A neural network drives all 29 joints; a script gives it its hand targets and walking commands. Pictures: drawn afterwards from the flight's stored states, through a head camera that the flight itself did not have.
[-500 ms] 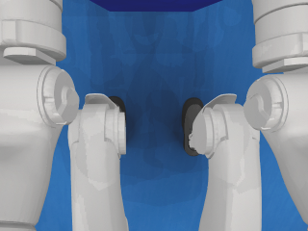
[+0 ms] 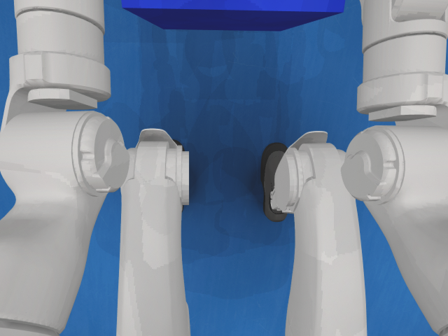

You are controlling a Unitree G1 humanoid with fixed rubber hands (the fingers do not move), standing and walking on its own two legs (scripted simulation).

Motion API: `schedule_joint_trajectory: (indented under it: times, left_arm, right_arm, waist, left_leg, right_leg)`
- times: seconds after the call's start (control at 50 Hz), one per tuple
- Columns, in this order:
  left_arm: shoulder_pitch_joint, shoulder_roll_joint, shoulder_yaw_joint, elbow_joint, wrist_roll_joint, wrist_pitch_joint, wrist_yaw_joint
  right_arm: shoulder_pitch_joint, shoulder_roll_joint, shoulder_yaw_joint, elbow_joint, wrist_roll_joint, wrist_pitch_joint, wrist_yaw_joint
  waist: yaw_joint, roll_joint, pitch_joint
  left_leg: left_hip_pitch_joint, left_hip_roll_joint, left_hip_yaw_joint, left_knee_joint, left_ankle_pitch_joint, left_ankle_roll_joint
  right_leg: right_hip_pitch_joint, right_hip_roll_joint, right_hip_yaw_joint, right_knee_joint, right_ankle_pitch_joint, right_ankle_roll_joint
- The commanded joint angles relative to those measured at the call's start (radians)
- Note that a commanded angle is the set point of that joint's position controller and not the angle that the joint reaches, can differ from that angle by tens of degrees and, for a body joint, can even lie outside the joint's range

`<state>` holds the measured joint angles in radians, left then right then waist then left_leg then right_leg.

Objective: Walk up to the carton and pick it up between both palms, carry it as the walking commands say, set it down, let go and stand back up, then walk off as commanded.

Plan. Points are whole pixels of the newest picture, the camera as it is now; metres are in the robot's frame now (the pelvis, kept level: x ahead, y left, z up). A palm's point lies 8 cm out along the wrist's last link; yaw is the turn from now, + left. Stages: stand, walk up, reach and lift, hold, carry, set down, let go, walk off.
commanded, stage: reach and lift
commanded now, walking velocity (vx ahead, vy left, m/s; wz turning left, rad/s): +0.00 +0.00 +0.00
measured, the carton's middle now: out of the picture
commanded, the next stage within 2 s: none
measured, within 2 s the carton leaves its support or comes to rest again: neither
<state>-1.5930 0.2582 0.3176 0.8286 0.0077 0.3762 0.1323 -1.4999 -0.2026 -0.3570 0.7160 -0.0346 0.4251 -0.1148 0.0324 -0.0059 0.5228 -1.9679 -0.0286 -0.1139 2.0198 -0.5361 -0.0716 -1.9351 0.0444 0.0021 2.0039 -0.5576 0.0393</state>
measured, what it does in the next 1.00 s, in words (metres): rises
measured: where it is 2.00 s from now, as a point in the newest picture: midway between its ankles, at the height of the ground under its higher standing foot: (223, 194)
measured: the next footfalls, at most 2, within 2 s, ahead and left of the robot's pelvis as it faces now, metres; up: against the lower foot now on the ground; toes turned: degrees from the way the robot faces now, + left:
none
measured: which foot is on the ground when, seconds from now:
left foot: down 0.00-1.00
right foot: down 0.00-1.00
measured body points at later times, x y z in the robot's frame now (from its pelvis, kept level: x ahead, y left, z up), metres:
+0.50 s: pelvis -0.02 +0.00 +0.04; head +0.33 +0.03 +0.32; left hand +0.57 +0.19 -0.04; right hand +0.57 -0.11 -0.05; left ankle +0.13 +0.14 -0.40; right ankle +0.13 -0.13 -0.40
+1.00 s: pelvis -0.01 +0.00 +0.09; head +0.30 +0.05 +0.41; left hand +0.54 +0.19 +0.03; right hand +0.55 -0.11 +0.03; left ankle +0.13 +0.14 -0.40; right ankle +0.13 -0.13 -0.40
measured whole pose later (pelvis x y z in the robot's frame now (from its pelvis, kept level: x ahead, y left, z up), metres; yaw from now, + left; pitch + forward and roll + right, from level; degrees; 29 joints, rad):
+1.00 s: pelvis -0.01 +0.00 +0.09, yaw +2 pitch +24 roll -3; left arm -1.38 0.12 0.39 0.69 0.12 0.46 0.12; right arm -1.28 -0.10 -0.46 0.59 -0.14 0.50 -0.05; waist 0.03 -0.01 0.39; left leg -1.67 -0.05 -0.11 1.69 -0.44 -0.06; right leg -1.62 0.03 0.01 1.68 -0.48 0.04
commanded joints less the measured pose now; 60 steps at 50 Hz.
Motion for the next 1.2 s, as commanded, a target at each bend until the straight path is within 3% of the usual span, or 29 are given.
schedule_joint_trajectory:
  times: [0.0, 0.02, 0.04, 0.08, 0.14, 0.22, 0.24, 0.3, 0.34, 0.36, 0.38, 0.4, 0.42, 0.46, 0.48, 0.52, 0.54, 0.56, 0.62, 0.66, 0.68, 0.78, 0.82, 0.88, 0.94, 1.0, 1.02, 1.1, 1.18]
  left_arm:
    - [-0.553, -1.134, -0.402, -0.193, -0.118, 0.025, -0.367]
    - [-0.553, -1.129, -0.398, -0.161, -0.111, 0.027, -0.369]
    - [-0.511, -1.124, -0.372, -0.067, -0.069, 0.035, -0.372]
    - [-0.521, -1.140, -0.406, -0.168, -0.090, 0.033, -0.376]
    - [-0.491, -1.155, -0.402, -0.117, -0.078, 0.047, -0.379]
    - [-0.610, -1.175, -0.477, -0.286, -0.165, 0.056, -0.361]
    - [-0.585, -1.136, -0.454, -0.236, -0.129, 0.058, -0.358]
    - [-0.609, -1.181, -0.476, -0.236, -0.135, 0.069, -0.369]
    - [-0.508, -1.192, -0.431, -0.139, -0.103, 0.078, -0.364]
    - [-0.528, -1.216, -0.452, -0.169, -0.103, 0.078, -0.368]
    - [-0.530, -1.217, -0.467, -0.247, -0.117, 0.070, -0.362]
    - [-0.512, -1.212, -0.452, -0.163, -0.118, 0.081, -0.373]
    - [-0.497, -1.195, -0.413, -0.106, -0.103, 0.080, -0.377]
    - [-0.405, -1.249, -0.386, -0.052, -0.062, 0.094, -0.390]
    - [-0.484, -1.239, -0.453, -0.165, -0.098, 0.082, -0.392]
    - [-0.462, -1.248, -0.428, -0.145, -0.090, 0.086, -0.399]
    - [-0.458, -1.215, -0.432, -0.147, -0.063, 0.086, -0.395]
    - [-0.512, -1.204, -0.477, -0.275, -0.114, 0.074, -0.390]
    - [-0.504, -1.215, -0.511, -0.264, -0.137, 0.092, -0.378]
    - [-0.569, -1.200, -0.503, -0.306, -0.148, 0.090, -0.375]
    - [-0.508, -1.198, -0.477, -0.201, -0.105, 0.103, -0.376]
    - [-0.480, -1.241, -0.492, -0.166, -0.111, 0.114, -0.377]
    - [-0.424, -1.270, -0.446, -0.102, -0.058, 0.109, -0.389]
    - [-0.341, -1.315, -0.460, -0.149, -0.074, 0.093, -0.392]
    - [-0.350, -1.313, -0.435, -0.100, -0.052, 0.091, -0.398]
    - [-0.290, -1.364, -0.433, -0.099, -0.033, 0.087, -0.387]
    - [-0.291, -1.327, -0.437, -0.120, -0.037, 0.090, -0.386]
    - [-0.345, -1.342, -0.551, -0.329, -0.095, 0.073, -0.378]
    - [-0.195, -1.355, -0.471, -0.134, -0.038, 0.080, -0.387]
  right_arm:
    - [-0.764, 1.160, 0.496, -0.234, 0.169, -0.026, 0.290]
    - [-0.796, 1.126, 0.487, -0.213, 0.162, -0.024, 0.291]
    - [-0.695, 1.127, 0.414, -0.096, 0.100, -0.012, 0.298]
    - [-0.795, 1.154, 0.491, -0.274, 0.154, -0.026, 0.295]
    - [-0.763, 1.145, 0.474, -0.219, 0.146, -0.011, 0.313]
    - [-0.790, 1.138, 0.513, -0.261, 0.187, 0.011, 0.305]
    - [-0.726, 1.171, 0.494, -0.187, 0.171, 0.023, 0.314]
    - [-0.761, 1.130, 0.490, -0.271, 0.141, 0.013, 0.305]
    - [-0.811, 1.157, 0.504, -0.258, 0.168, 0.011, 0.311]
    - [-0.751, 1.157, 0.479, -0.236, 0.147, 0.018, 0.315]
    - [-0.777, 1.194, 0.528, -0.306, 0.185, 0.013, 0.312]
    - [-0.801, 1.135, 0.497, -0.274, 0.160, 0.013, 0.310]
    - [-0.780, 1.175, 0.486, -0.202, 0.161, 0.022, 0.311]
    - [-0.778, 1.191, 0.498, -0.257, 0.136, 0.017, 0.311]
    - [-0.689, 1.212, 0.473, -0.231, 0.134, 0.023, 0.317]
    - [-0.673, 1.178, 0.465, -0.193, 0.130, 0.025, 0.320]
    - [-0.724, 1.181, 0.489, -0.248, 0.154, 0.019, 0.325]
    - [-0.720, 1.206, 0.517, -0.308, 0.153, 0.028, 0.325]
    - [-0.800, 1.188, 0.570, -0.381, 0.200, 0.028, 0.309]
    - [-0.758, 1.181, 0.552, -0.320, 0.196, 0.040, 0.302]
    - [-0.776, 1.171, 0.543, -0.265, 0.194, 0.042, 0.310]
    - [-0.746, 1.147, 0.514, -0.291, 0.171, 0.042, 0.309]
    - [-0.588, 1.209, 0.439, -0.105, 0.100, 0.051, 0.333]
    - [-0.614, 1.208, 0.500, -0.251, 0.123, 0.025, 0.342]
    - [-0.580, 1.212, 0.432, -0.175, 0.083, 0.025, 0.348]
    - [-0.572, 1.193, 0.464, -0.223, 0.080, 0.010, 0.358]
    - [-0.602, 1.238, 0.486, -0.246, 0.111, 0.014, 0.360]
    - [-0.458, 1.255, 0.504, -0.240, 0.102, 0.021, 0.357]
    - [-0.426, 1.230, 0.465, -0.187, 0.075, 0.014, 0.352]
  waist:
    - [0.032, -0.002, -2.357]
    - [0.052, -0.004, -2.297]
    - [0.002, -0.017, -2.100]
    - [0.015, -0.025, -2.326]
    - [0.026, 0.012, -2.330]
    - [-0.059, 0.020, -2.493]
    - [-0.022, 0.026, -2.381]
    - [-0.056, 0.022, -2.387]
    - [-0.004, 0.030, -2.356]
    - [-0.037, 0.047, -2.343]
    - [-0.008, 0.035, -2.491]
    - [-0.071, 0.022, -2.446]
    - [-0.003, 0.035, -2.290]
    - [-0.003, 0.002, -2.337]
    - [-0.063, 0.014, -2.400]
    - [-0.056, 0.050, -2.364]
    - [-0.003, 0.072, -2.392]
    - [-0.062, 0.001, -2.512]
    - [-0.030, 0.029, -2.595]
    - [-0.063, 0.058, -2.552]
    - [-0.014, 0.059, -2.419]
    - [-0.090, 0.054, -2.391]
    - [-0.077, 0.074, -2.231]
    - [-0.070, 0.042, -2.372]
    - [-0.107, 0.063, -2.168]
    - [-0.086, 0.071, -2.161]
    - [-0.039, 0.055, -2.205]
    - [-0.115, 0.077, -2.287]
    - [-0.097, 0.064, -2.095]
  left_leg:
    - [0.726, -0.128, 0.242, -0.223, 0.368, 0.061]
    - [0.686, -0.117, 0.251, -0.229, 0.333, 0.055]
    - [0.597, -0.108, 0.235, -0.245, 0.237, 0.063]
    - [0.713, -0.123, 0.237, -0.251, 0.341, 0.069]
    - [0.734, -0.123, 0.251, -0.254, 0.311, 0.059]
    - [0.868, -0.129, 0.225, -0.275, 0.361, 0.048]
    - [0.818, -0.124, 0.227, -0.289, 0.306, 0.055]
    - [0.838, -0.130, 0.213, -0.336, 0.292, 0.051]
    - [0.858, -0.130, 0.220, -0.339, 0.270, 0.060]
    - [0.854, -0.127, 0.225, -0.355, 0.267, 0.051]
    - [0.910, -0.137, 0.224, -0.340, 0.357, 0.056]
    - [0.869, -0.134, 0.220, -0.328, 0.313, 0.055]
    - [0.780, -0.130, 0.240, -0.352, 0.260, 0.058]
    - [0.797, -0.142, 0.243, -0.374, 0.244, 0.068]
    - [0.865, -0.135, 0.214, -0.376, 0.284, 0.061]
    - [0.813, -0.134, 0.224, -0.383, 0.269, 0.055]
    - [0.856, -0.131, 0.232, -0.382, 0.292, 0.056]
    - [0.879, -0.139, 0.224, -0.377, 0.332, 0.056]
    - [0.981, -0.153, 0.218, -0.400, 0.376, 0.058]
    - [0.972, -0.150, 0.213, -0.424, 0.313, 0.061]
    - [0.926, -0.149, 0.227, -0.431, 0.288, 0.051]
    - [0.974, -0.137, 0.208, -0.482, 0.214, 0.056]
    - [0.930, -0.128, 0.199, -0.520, 0.180, 0.048]
    - [1.015, -0.140, 0.201, -0.506, 0.325, 0.051]
    - [0.946, -0.130, 0.181, -0.545, 0.194, 0.052]
    - [0.974, -0.137, 0.181, -0.551, 0.258, 0.039]
    - [1.010, -0.141, 0.179, -0.590, 0.257, 0.053]
    - [1.096, -0.147, 0.165, -0.600, 0.336, 0.041]
    - [0.987, -0.145, 0.181, -0.626, 0.269, 0.048]
  right_leg:
    - [0.720, 0.123, -0.094, -0.227, 0.355, 0.011]
    - [0.692, 0.117, -0.089, -0.241, 0.305, 0.009]
    - [0.577, 0.118, -0.109, -0.249, 0.229, 0.002]
    - [0.727, 0.124, -0.104, -0.256, 0.348, 0.013]
    - [0.697, 0.123, -0.102, -0.270, 0.305, 0.004]
    - [0.773, 0.121, -0.105, -0.285, 0.338, 0.006]
    - [0.714, 0.117, -0.099, -0.294, 0.289, 0.002]
    - [0.747, 0.121, -0.103, -0.329, 0.290, 0.000]
    - [0.719, 0.118, -0.099, -0.331, 0.236, 0.001]
    - [0.714, 0.118, -0.104, -0.352, 0.244, -0.001]
    - [0.797, 0.124, -0.100, -0.329, 0.337, 0.009]
    - [0.777, 0.116, -0.100, -0.355, 0.296, 0.002]
    - [0.741, 0.106, -0.076, -0.367, 0.244, 0.010]
    - [0.800, 0.118, -0.091, -0.392, 0.227, 0.014]
    - [0.793, 0.126, -0.108, -0.377, 0.291, 0.004]
    - [0.800, 0.119, -0.085, -0.406, 0.264, -0.002]
    - [0.764, 0.121, -0.087, -0.394, 0.275, 0.007]
    - [0.897, 0.129, -0.088, -0.408, 0.351, 0.009]
    - [0.930, 0.128, -0.083, -0.399, 0.366, 0.013]
    - [0.938, 0.116, -0.072, -0.420, 0.310, 0.014]
    - [0.851, 0.117, -0.077, -0.442, 0.256, 0.015]
    - [0.878, 0.123, -0.086, -0.496, 0.210, 0.008]
    - [0.786, 0.116, -0.089, -0.523, 0.178, -0.009]
    - [0.859, 0.125, -0.099, -0.526, 0.289, 0.001]
    - [0.780, 0.118, -0.096, -0.554, 0.184, -0.009]
    - [0.775, 0.117, -0.082, -0.563, 0.230, -0.011]
    - [0.844, 0.125, -0.088, -0.581, 0.234, -0.004]
    - [0.904, 0.136, -0.085, -0.602, 0.311, -0.005]
    - [0.898, 0.123, -0.068, -0.645, 0.269, -0.004]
